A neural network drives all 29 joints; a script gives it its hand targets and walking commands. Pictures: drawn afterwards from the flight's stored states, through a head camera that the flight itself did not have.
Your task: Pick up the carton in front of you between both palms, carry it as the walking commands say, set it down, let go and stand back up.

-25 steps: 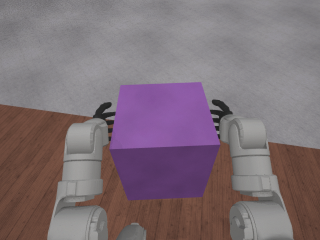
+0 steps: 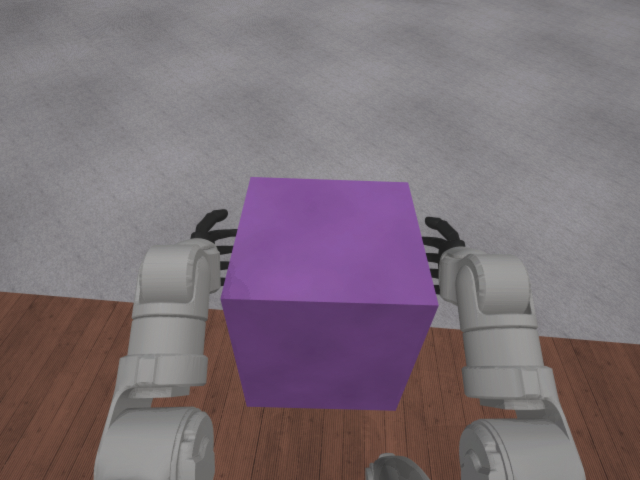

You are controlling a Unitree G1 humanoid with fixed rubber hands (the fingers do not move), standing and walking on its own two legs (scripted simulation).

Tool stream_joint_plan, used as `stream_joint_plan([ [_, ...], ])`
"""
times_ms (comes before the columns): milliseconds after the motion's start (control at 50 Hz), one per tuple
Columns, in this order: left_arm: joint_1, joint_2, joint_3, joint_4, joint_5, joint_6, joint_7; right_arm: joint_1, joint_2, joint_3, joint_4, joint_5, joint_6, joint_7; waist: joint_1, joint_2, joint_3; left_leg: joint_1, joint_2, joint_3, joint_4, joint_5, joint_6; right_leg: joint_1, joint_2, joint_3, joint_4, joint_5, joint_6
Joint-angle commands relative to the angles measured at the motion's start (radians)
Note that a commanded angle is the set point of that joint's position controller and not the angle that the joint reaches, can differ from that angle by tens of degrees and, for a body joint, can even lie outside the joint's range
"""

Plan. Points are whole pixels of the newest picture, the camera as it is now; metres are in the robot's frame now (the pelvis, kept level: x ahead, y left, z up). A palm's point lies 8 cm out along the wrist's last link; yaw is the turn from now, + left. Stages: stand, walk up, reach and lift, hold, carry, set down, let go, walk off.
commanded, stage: carry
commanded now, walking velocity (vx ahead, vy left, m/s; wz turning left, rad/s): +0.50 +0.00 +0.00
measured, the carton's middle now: (325, 297) +0.36 +0.00 +0.00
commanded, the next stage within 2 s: none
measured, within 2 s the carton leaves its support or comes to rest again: neither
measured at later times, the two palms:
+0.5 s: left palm (244, 139) +0.63 +0.12 +0.06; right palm (416, 130) +0.65 -0.18 +0.06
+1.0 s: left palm (251, 71) +0.94 +0.13 +0.02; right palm (383, 75) +0.92 -0.17 +0.02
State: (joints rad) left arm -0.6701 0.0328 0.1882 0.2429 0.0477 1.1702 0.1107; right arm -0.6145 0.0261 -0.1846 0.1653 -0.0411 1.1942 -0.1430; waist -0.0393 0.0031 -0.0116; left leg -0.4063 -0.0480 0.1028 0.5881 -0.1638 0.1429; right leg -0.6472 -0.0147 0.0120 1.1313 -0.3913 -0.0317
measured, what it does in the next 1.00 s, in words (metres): goes down: right foot 0.03 m lower, then left foot 0.03 m lower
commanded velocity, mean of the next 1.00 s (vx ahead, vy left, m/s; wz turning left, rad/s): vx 0.50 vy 0.00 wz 0.00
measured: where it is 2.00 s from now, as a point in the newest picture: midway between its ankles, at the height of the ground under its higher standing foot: (318, 239)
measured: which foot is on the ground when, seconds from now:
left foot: down 0.00-0.28, up 0.30-0.78, down 0.80-1.00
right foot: up 0.00-0.28, down 0.30-0.82, up 0.84-1.00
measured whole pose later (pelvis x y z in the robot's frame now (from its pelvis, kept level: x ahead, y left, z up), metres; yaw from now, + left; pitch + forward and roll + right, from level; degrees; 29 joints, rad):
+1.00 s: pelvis +0.57 -0.02 -0.07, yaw +0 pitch +5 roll -1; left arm -0.68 0.03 0.19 0.27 0.05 1.18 0.12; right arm -0.63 0.03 -0.19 0.18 -0.06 1.20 -0.15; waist -0.03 0.00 -0.02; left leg -0.42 -0.05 0.11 0.57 -0.14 0.15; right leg -0.61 0.00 0.01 1.18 -0.41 -0.03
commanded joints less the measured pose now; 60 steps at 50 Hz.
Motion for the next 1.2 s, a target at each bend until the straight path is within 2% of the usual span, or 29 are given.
stream_joint_plan([
  [0,-0.728,-1.140,-0.606,-0.271,-0.408,-0.038,-0.183,-0.883,1.144,0.657,-0.261,0.504,-0.068,0.237,-0.018,0.133,-0.535,0.497,0.264,-0.301,-0.123,0.524,0.099,-0.102,-0.012,-0.035,-0.154,0.166,0.013],
  [100,-0.703,-1.070,-0.622,-0.311,-0.390,-0.012,-0.169,-0.823,1.076,0.662,-0.271,0.488,-0.042,0.231,-0.069,0.132,-0.508,0.619,0.202,-0.237,-0.038,0.673,0.056,-0.126,0.024,-0.074,-0.392,0.355,-0.012],
  [160,-0.632,-1.007,-0.591,-0.227,-0.352,0.018,-0.176,-0.739,1.027,0.649,-0.178,0.456,-0.021,0.232,-0.094,0.117,-0.465,0.628,0.168,-0.200,0.040,0.622,0.040,-0.052,0.058,-0.108,-0.615,0.452,-0.030],
  [180,-0.607,-0.986,-0.570,-0.185,-0.337,0.027,-0.182,-0.726,1.018,0.643,-0.138,0.447,-0.017,0.234,-0.076,0.114,-0.457,0.566,0.151,-0.172,0.087,0.607,0.018,0.063,0.075,-0.127,-0.703,0.488,-0.042],
  [200,-0.573,-0.974,-0.544,-0.132,-0.321,0.034,-0.190,-0.725,1.015,0.633,-0.101,0.441,-0.015,0.239,-0.023,0.092,-0.477,0.464,0.130,-0.121,0.196,0.588,-0.016,0.268,0.077,-0.152,-0.783,0.585,-0.054],
  [220,-0.556,-0.965,-0.512,-0.090,-0.300,0.036,-0.201,-0.723,1.020,0.616,-0.059,0.437,-0.015,0.245,0.039,0.048,-0.498,0.284,0.113,-0.087,0.316,0.463,-0.047,0.508,0.018,-0.122,-0.755,0.661,-0.062],
  [240,-0.527,-0.952,-0.474,-0.039,-0.282,0.033,-0.211,-0.754,1.032,0.605,-0.030,0.436,-0.016,0.251,0.082,-0.094,-0.537,-0.006,0.068,-0.071,0.491,0.091,-0.084,0.788,-0.162,0.071,-0.604,1.055,-0.112],
  [260,-0.547,-0.941,-0.453,-0.013,-0.279,0.027,-0.216,-0.780,1.058,0.595,-0.011,0.441,-0.017,0.255,0.099,-0.307,-0.607,-0.304,-0.042,-0.094,0.740,-0.467,-0.112,1.026,-0.359,0.392,-0.524,1.263,-0.244],
  [280,-0.577,-0.965,-0.460,-0.004,-0.305,0.020,-0.221,-0.797,1.062,0.578,0.015,0.437,-0.025,0.255,0.091,-0.271,-0.644,-0.394,-0.016,-0.144,0.858,-0.492,-0.091,1.049,-0.397,0.485,-0.551,0.966,-0.288],
  [300,-0.645,-1.014,-0.482,-0.046,-0.326,0.011,-0.232,-0.820,1.111,0.576,-0.011,0.444,-0.035,0.250,0.079,-0.179,-0.613,-0.422,0.010,-0.152,0.836,-0.425,-0.089,0.970,-0.355,0.467,-0.620,0.631,-0.269],
  [320,-0.710,-1.052,-0.503,-0.085,-0.356,0.003,-0.240,-0.873,1.127,0.574,-0.060,0.444,-0.041,0.243,0.088,-0.076,-0.556,-0.453,0.039,-0.146,0.763,-0.377,-0.098,0.890,-0.332,0.445,-0.646,0.508,-0.252],
  [380,-0.891,-1.129,-0.579,-0.248,-0.461,-0.017,-0.241,-0.943,1.146,0.585,-0.158,0.452,-0.049,0.213,0.082,-0.040,-0.492,-0.341,0.075,-0.129,0.618,-0.260,-0.109,0.665,-0.244,0.348,-0.706,0.447,-0.204],
  [420,-0.887,-1.150,-0.600,-0.288,-0.495,-0.013,-0.238,-0.865,1.132,0.580,-0.159,0.427,-0.050,0.188,0.074,-0.068,-0.509,-0.324,0.078,-0.107,0.574,-0.194,-0.112,0.665,-0.236,0.299,-0.722,0.469,-0.187],
  [560,-0.804,-1.131,-0.614,-0.302,-0.504,-0.002,-0.250,-0.820,1.092,0.618,-0.228,0.383,-0.042,0.158,0.119,-0.107,-0.492,-0.406,0.061,-0.046,0.320,0.053,-0.115,0.806,-0.156,0.152,-0.646,0.911,-0.131],
  [660,-0.712,-1.086,-0.603,-0.195,-0.477,0.016,-0.255,-0.738,1.021,0.597,-0.155,0.327,-0.016,0.161,0.164,-0.102,-0.443,-0.302,-0.002,0.031,-0.046,0.250,-0.088,0.874,-0.090,0.075,-0.564,0.930,-0.113],
  [700,-0.684,-1.082,-0.588,-0.139,-0.459,0.013,-0.258,-0.698,1.005,0.571,-0.098,0.307,-0.008,0.174,0.131,-0.112,-0.450,-0.080,-0.033,0.044,-0.200,0.332,-0.068,0.797,-0.074,0.033,-0.457,0.949,-0.083],
  [720,-0.685,-1.091,-0.582,-0.110,-0.453,0.009,-0.260,-0.682,1.001,0.554,-0.068,0.298,-0.008,0.184,0.078,-0.093,-0.480,0.111,-0.017,0.038,-0.267,0.415,-0.056,0.706,-0.058,-0.002,-0.330,0.899,-0.056],
  [740,-0.689,-1.096,-0.574,-0.075,-0.449,0.006,-0.262,-0.678,0.990,0.534,-0.037,0.286,-0.009,0.195,0.030,-0.038,-0.512,0.346,0.068,-0.011,-0.221,0.501,-0.037,0.525,-0.038,-0.021,-0.201,0.690,-0.028],
  [760,-0.702,-1.108,-0.567,-0.052,-0.449,0.005,-0.265,-0.657,0.977,0.517,0.006,0.281,-0.013,0.202,0.014,0.122,-0.553,0.619,0.280,-0.201,-0.046,0.903,0.038,0.222,0.006,-0.036,-0.022,0.172,0.009],
  [780,-0.705,-1.125,-0.566,-0.025,-0.449,0.007,-0.268,-0.655,0.968,0.505,0.032,0.279,-0.020,0.207,-0.006,0.264,-0.638,0.829,0.441,-0.493,0.037,0.985,0.158,-0.062,0.106,-0.012,0.214,-0.251,0.034],
  [800,-0.703,-1.133,-0.560,0.004,-0.451,0.003,-0.266,-0.687,0.989,0.506,0.031,0.295,-0.026,0.209,-0.024,0.248,-0.687,0.836,0.451,-0.607,-0.012,0.681,0.198,-0.142,0.081,0.038,0.304,-0.246,-0.003],
  [820,-0.759,-1.162,-0.555,-0.058,-0.458,-0.006,-0.259,-0.733,1.021,0.530,-0.040,0.328,-0.038,0.215,-0.047,0.155,-0.686,0.829,0.442,-0.617,-0.080,0.345,0.211,-0.207,0.055,0.052,0.326,-0.192,-0.010],
  [840,-0.802,-1.177,-0.541,-0.089,-0.447,-0.011,-0.252,-0.786,1.072,0.553,-0.068,0.356,-0.045,0.222,-0.031,0.066,-0.587,0.664,0.379,-0.569,-0.134,0.214,0.169,-0.174,0.021,0.051,0.238,-0.103,-0.010],
  [860,-0.826,-1.186,-0.543,-0.104,-0.444,-0.017,-0.247,-0.850,1.110,0.569,-0.105,0.383,-0.051,0.227,-0.012,0.020,-0.525,0.523,0.337,-0.499,-0.179,0.193,0.133,-0.114,0.005,0.046,0.169,-0.052,-0.004],
  [900,-0.813,-1.174,-0.547,-0.152,-0.436,-0.027,-0.230,-0.937,1.150,0.607,-0.196,0.448,-0.062,0.231,0.022,0.031,-0.499,0.400,0.309,-0.432,-0.202,0.184,0.105,-0.054,-0.019,0.014,0.066,-0.015,0.000],
  [940,-0.775,-1.172,-0.556,-0.187,-0.421,-0.034,-0.213,-0.947,1.178,0.636,-0.219,0.486,-0.066,0.236,0.018,0.075,-0.520,0.413,0.290,-0.379,-0.187,0.232,0.114,-0.053,-0.018,-0.003,-0.004,0.035,0.006],
  [1040,-0.742,-1.145,-0.603,-0.277,-0.406,-0.034,-0.183,-0.899,1.155,0.654,-0.260,0.509,-0.063,0.240,-0.021,0.136,-0.537,0.529,0.257,-0.285,-0.129,0.552,0.088,-0.117,-0.012,-0.048,-0.168,0.186,0.015],
  [1120,-0.725,-1.090,-0.621,-0.314,-0.392,-0.017,-0.167,-0.850,1.102,0.660,-0.270,0.498,-0.044,0.235,-0.062,0.138,-0.515,0.642,0.214,-0.243,-0.064,0.688,0.056,-0.159,0.018,-0.078,-0.336,0.309,-0.005],
  [1180,-0.655,-1.028,-0.600,-0.249,-0.359,0.012,-0.168,-0.766,1.047,0.649,-0.200,0.467,-0.022,0.234,-0.091,0.129,-0.473,0.688,0.184,-0.206,-0.001,0.710,0.043,-0.128,0.052,-0.109,-0.542,0.383,-0.022],
])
